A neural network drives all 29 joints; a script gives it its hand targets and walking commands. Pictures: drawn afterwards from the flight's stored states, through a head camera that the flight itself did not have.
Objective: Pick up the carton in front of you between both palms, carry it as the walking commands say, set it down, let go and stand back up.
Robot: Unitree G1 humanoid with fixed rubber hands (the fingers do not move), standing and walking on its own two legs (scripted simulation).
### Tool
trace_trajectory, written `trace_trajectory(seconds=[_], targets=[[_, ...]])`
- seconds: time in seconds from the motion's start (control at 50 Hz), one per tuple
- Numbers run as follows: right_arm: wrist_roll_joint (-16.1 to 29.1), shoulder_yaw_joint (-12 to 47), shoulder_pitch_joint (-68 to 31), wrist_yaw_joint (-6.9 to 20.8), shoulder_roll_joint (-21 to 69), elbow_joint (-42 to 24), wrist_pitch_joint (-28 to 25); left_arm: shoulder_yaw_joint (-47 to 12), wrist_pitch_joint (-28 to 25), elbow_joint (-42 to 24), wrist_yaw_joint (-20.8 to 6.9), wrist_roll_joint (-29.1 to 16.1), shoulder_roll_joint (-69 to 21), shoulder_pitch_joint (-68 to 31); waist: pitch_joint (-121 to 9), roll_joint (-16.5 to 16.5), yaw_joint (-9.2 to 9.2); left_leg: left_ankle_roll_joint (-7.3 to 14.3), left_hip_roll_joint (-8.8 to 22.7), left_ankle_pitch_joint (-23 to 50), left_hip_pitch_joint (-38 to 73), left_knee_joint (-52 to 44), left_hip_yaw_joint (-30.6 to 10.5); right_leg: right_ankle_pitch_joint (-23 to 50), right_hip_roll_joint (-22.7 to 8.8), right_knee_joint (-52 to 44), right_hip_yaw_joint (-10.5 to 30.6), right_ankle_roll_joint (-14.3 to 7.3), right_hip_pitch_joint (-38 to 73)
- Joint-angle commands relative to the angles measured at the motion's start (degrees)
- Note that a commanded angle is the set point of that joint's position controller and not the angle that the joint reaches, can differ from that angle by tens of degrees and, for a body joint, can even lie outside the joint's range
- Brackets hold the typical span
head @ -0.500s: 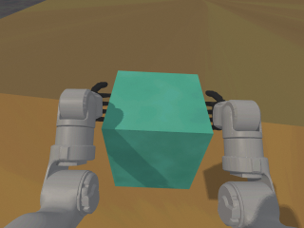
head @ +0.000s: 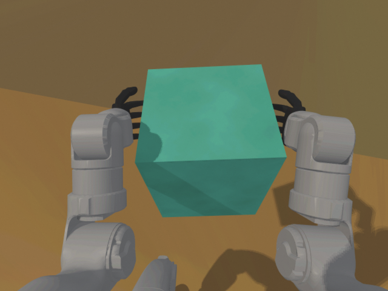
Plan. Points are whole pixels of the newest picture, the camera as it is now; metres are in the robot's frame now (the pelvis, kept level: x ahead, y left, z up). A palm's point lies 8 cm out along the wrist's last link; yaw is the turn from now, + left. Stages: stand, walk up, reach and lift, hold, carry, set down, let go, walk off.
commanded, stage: carry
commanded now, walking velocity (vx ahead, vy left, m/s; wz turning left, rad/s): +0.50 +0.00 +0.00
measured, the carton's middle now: (206, 148) +0.39 +0.02 +0.07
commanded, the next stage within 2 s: none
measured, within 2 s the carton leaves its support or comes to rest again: neither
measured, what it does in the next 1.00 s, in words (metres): climbs: left foot, then right foot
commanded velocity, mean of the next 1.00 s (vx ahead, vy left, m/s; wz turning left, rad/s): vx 0.50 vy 0.00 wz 0.00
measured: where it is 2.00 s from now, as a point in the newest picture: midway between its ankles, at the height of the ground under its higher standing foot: (211, 111)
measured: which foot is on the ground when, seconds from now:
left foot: up 0.00-0.16, down 0.18-0.64, up 0.66-1.00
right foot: down 0.00-0.20, up 0.22-0.60, down 0.62-1.00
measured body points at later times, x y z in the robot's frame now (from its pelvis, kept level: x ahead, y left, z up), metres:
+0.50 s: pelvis +0.32 +0.03 +0.02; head +0.38 +0.04 +0.47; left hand +0.74 +0.16 +0.18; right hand +0.71 -0.14 +0.18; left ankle +0.27 +0.11 -0.72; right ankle +0.43 -0.11 -0.65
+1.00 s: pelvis +0.64 +0.01 +0.04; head +0.68 +0.00 +0.49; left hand +1.03 +0.17 +0.21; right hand +1.05 -0.13 +0.21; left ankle +0.79 +0.13 -0.65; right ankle +0.55 -0.08 -0.70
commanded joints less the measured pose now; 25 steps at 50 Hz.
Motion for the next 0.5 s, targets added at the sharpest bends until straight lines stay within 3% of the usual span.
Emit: trace_trajectory(seconds=[0.0,0.1,0.12,0.14,0.16,0.18,0.2,0.22,0.24,0.26,0.3,0.36,0.42,0.48], targets=[[21.08,33.30,-43.23,8.62,58.48,-7.66,-2.83,-35.71,0.42,-10.35,-13.99,-28.13,-60.56,-49.47,-31.24,-7.42,0.60,-0.12,0.47,3.96,-5.52,-9.61,0.88,20.97,-14.17,-6.80,16.18,-9.23,28.71],[19.65,33.97,-39.42,9.71,56.42,-2.21,-1.86,-36.21,1.12,-3.51,-15.01,-26.30,-58.89,-45.13,-28.35,-9.85,0.25,2.02,-4.99,10.24,8.58,-29.22,8.11,40.70,-11.39,-2.38,7.47,-5.11,26.18],[19.70,33.66,-39.47,10.19,56.62,-0.69,-1.74,-35.86,1.09,-1.64,-15.18,-25.95,-59.00,-44.49,-29.33,-10.79,-1.48,2.78,-7.09,9.70,15.19,-32.20,10.04,49.55,-11.22,2.03,5.25,-3.80,24.78],[19.74,33.18,-38.39,10.70,57.23,1.57,-1.77,-35.64,1.03,0.05,-15.34,-25.75,-59.38,-44.37,-32.79,-9.36,-4.92,3.54,-8.50,12.60,28.12,-37.61,12.23,51.92,-9.90,10.57,1.61,-1.38,21.04],[20.21,32.67,-37.54,11.30,57.74,3.03,-2.02,-35.43,0.81,1.45,-15.51,-25.25,-59.69,-44.24,-37.29,-5.41,-7.69,3.87,-3.78,11.16,44.70,-37.22,6.97,38.22,-8.96,20.08,1.34,0.53,10.94],[20.09,32.07,-37.67,11.82,56.84,3.72,-2.47,-34.80,0.72,2.52,-15.72,-25.11,-60.97,-44.00,-44.86,8.22,-8.08,11.08,14.51,4.39,62.79,-38.30,-22.98,14.65,-3.91,35.53,3.63,3.58,-7.67],[20.55,32.49,-38.01,12.27,58.73,4.64,-3.10,-34.78,0.52,1.94,-15.81,-24.82,-61.07,-45.93,-42.17,17.35,-9.22,15.95,17.16,13.26,66.68,-45.10,-39.63,-9.02,5.13,46.92,7.29,4.08,-22.13],[21.86,32.72,-40.18,12.60,59.65,1.51,-3.30,-34.59,0.14,1.71,-15.55,-24.71,-62.42,-47.70,-38.41,12.72,-8.27,15.53,16.71,18.81,65.84,-42.25,-33.55,-8.12,1.47,53.62,11.18,2.24,-28.49],[23.95,33.88,-43.07,12.92,62.11,-1.07,-3.53,-34.10,-0.18,0.21,-15.13,-24.47,-62.16,-48.08,-36.06,6.04,-8.86,14.26,14.98,25.73,62.52,-39.86,-27.65,-6.56,-0.08,54.34,11.31,1.80,-30.01],[25.87,35.16,-46.07,13.13,63.61,-4.26,-3.78,-34.02,-0.37,-0.74,-14.60,-24.12,-62.47,-48.12,-34.34,1.64,-8.27,12.11,13.76,27.89,58.54,-39.81,-22.95,-4.00,-1.91,50.88,11.44,1.73,-29.62],[28.87,36.64,-50.35,13.32,65.49,-8.96,-3.86,-33.24,-0.44,-2.31,-13.32,-22.96,-61.98,-46.69,-34.52,2.47,-6.69,9.97,12.19,24.74,54.95,-41.70,-18.04,-1.48,-3.06,45.46,10.62,2.03,-27.14],[30.11,37.05,-49.68,13.40,64.53,-12.00,-3.52,-33.24,-0.46,-3.96,-11.69,-21.18,-60.29,-43.60,-34.60,4.90,-6.98,10.94,11.92,25.05,54.85,-42.83,-14.65,-1.54,-2.82,39.90,8.36,2.97,-28.62],[29.95,37.37,-48.50,13.49,62.07,-12.63,-2.90,-33.81,-0.05,-4.99,-10.79,-19.83,-58.01,-43.12,-32.56,6.06,-7.61,11.28,10.67,27.13,55.01,-43.86,-10.36,0.69,-3.25,29.97,6.30,3.63,-30.01],[28.59,36.98,-45.81,13.70,59.85,-9.38,-2.09,-34.40,0.78,-2.49,-10.99,-19.20,-56.58,-41.44,-29.97,7.11,-7.75,9.48,8.48,33.79,52.56,-43.88,-5.17,7.49,-1.68,17.76,2.98,3.09,-24.24]])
